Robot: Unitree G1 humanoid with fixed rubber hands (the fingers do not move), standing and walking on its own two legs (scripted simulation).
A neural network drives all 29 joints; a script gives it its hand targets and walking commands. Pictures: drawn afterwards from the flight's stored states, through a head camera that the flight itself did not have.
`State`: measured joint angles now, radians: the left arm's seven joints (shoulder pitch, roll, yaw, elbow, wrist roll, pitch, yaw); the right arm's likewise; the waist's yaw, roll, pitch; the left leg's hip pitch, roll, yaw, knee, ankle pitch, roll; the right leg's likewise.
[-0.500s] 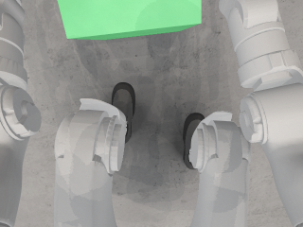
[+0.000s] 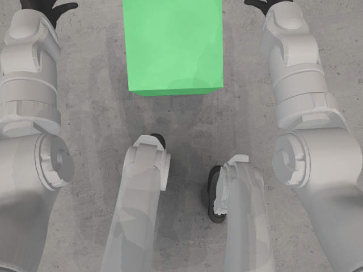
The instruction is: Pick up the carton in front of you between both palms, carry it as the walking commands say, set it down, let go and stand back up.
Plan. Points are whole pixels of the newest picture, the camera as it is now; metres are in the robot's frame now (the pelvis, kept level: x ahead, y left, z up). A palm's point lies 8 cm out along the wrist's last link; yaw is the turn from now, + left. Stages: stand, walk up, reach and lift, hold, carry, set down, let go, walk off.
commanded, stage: set down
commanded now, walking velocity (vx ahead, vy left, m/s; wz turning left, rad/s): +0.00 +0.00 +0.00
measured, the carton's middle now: (173, 55) +0.52 +0.12 -0.35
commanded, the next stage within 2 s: let go in 0.50 s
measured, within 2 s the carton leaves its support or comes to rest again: neither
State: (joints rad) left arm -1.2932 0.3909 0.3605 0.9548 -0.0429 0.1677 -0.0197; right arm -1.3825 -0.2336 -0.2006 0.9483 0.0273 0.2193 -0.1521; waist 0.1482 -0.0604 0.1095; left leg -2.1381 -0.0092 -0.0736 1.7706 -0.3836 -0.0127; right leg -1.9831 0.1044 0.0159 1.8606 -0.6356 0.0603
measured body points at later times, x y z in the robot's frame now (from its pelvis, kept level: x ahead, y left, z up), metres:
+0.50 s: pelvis +0.03 +0.01 +0.13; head +0.34 +0.07 +0.46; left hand +0.49 +0.35 +0.03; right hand +0.59 -0.04 +0.03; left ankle +0.14 +0.13 -0.44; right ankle +0.08 -0.13 -0.44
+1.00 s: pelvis +0.08 +0.03 +0.25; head +0.28 +0.07 +0.65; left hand +0.37 +0.33 +0.14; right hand +0.45 -0.10 +0.14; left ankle +0.14 +0.13 -0.44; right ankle +0.08 -0.13 -0.44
